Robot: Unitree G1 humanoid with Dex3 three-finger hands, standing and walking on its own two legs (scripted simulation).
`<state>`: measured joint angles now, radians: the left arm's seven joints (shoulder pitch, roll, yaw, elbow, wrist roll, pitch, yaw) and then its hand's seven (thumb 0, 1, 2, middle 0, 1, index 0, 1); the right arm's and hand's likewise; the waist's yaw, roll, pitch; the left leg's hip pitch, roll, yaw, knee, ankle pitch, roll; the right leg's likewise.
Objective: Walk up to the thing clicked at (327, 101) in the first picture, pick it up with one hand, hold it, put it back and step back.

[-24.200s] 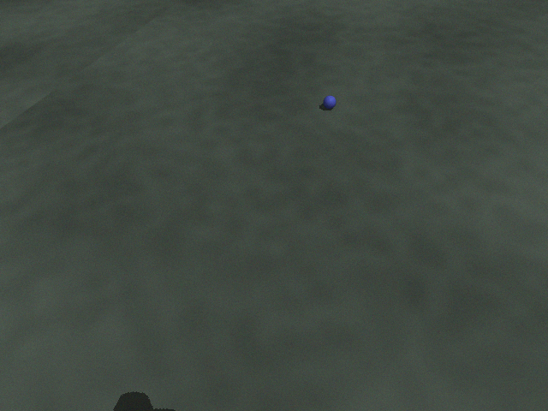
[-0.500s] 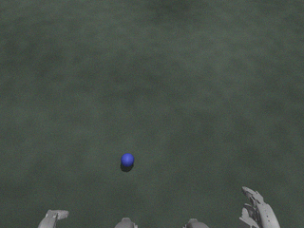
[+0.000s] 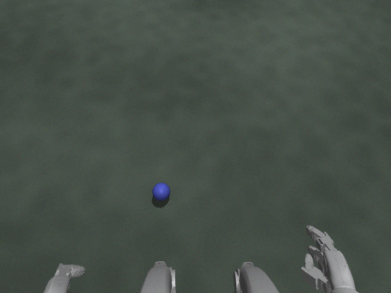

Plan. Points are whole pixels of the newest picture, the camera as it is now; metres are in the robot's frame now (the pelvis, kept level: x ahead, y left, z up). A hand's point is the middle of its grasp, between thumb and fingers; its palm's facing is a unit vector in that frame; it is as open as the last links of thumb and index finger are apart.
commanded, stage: rise first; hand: left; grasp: from above
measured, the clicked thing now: (161, 191) +0.56 +0.16 -0.63
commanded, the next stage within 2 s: none
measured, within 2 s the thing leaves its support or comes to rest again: neither
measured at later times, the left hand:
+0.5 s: hand (117, 238) +0.30 +0.25 -0.32, palm faces -0.45 -0.38 -0.81, open 14.0 cm
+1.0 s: hand (131, 212) +0.41 +0.24 -0.43, palm faces -0.45 -0.02 -0.89, open 14.0 cm
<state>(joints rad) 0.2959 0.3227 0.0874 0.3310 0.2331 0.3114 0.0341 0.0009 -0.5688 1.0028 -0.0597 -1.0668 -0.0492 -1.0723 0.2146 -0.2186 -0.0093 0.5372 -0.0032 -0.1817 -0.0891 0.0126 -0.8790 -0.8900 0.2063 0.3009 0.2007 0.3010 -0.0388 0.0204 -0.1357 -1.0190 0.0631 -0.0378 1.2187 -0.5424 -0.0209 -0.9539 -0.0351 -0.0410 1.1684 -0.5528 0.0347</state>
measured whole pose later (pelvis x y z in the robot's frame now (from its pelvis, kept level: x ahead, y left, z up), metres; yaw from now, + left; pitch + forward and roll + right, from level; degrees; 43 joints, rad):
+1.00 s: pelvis -0.09 +0.00 -0.29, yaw -5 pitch +34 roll -6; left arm -0.95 0.70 0.07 1.34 1.21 -0.16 0.27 0.00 -0.52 1.00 -0.07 -1.06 -0.08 -1.05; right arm 0.19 -0.26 0.00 0.75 -0.10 -0.04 0.08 0.01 -0.89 -0.89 0.20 0.30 0.20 0.30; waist -0.22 0.00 -0.09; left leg -2.19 0.05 -0.13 2.22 -0.64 -0.02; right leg -2.11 -0.01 -0.02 2.17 -0.66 0.04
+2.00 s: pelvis -0.08 +0.01 -0.33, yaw -9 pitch +35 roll -10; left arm -1.15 0.86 0.05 1.46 1.26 -0.15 0.27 0.00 -0.53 0.98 -0.07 -1.08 -0.09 -1.06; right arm 0.19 -0.28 0.14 0.65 -0.15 0.01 0.13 0.00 -0.92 -0.90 0.20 0.30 0.20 0.30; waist -0.33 -0.02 0.01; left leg -2.34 0.04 -0.19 2.38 -0.67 -0.02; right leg -2.23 0.02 -0.06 2.29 -0.69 0.07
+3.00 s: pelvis -0.08 +0.01 -0.35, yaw -10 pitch +34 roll -11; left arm -1.19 0.91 0.03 1.46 1.25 -0.11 0.24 0.01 -0.52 0.97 -0.08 -1.08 -0.10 -1.06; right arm 0.19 -0.29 0.20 0.61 -0.14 0.02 0.13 0.00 -0.91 -0.90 0.20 0.30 0.20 0.30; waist -0.36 -0.03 0.04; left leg -2.37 0.04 -0.21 2.42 -0.66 -0.02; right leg -2.26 0.02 -0.07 2.32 -0.67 0.07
